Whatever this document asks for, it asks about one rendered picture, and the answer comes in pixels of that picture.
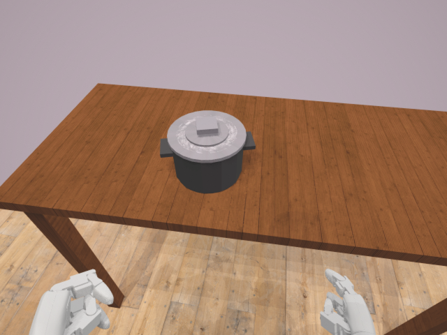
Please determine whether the knob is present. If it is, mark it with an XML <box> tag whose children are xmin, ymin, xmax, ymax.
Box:
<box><xmin>196</xmin><ymin>116</ymin><xmax>218</xmax><ymax>135</ymax></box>

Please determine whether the left robot hand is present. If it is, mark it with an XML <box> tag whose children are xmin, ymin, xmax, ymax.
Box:
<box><xmin>29</xmin><ymin>269</ymin><xmax>114</xmax><ymax>335</ymax></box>

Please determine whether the table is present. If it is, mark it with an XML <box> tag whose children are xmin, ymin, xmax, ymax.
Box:
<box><xmin>0</xmin><ymin>83</ymin><xmax>447</xmax><ymax>335</ymax></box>

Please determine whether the pot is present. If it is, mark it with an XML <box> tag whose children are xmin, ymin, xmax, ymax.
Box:
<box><xmin>160</xmin><ymin>131</ymin><xmax>256</xmax><ymax>193</ymax></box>

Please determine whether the lid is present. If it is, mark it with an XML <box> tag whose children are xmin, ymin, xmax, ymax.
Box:
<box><xmin>167</xmin><ymin>110</ymin><xmax>247</xmax><ymax>163</ymax></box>

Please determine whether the right robot hand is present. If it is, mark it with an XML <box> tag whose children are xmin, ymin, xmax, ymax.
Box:
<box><xmin>320</xmin><ymin>269</ymin><xmax>376</xmax><ymax>335</ymax></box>

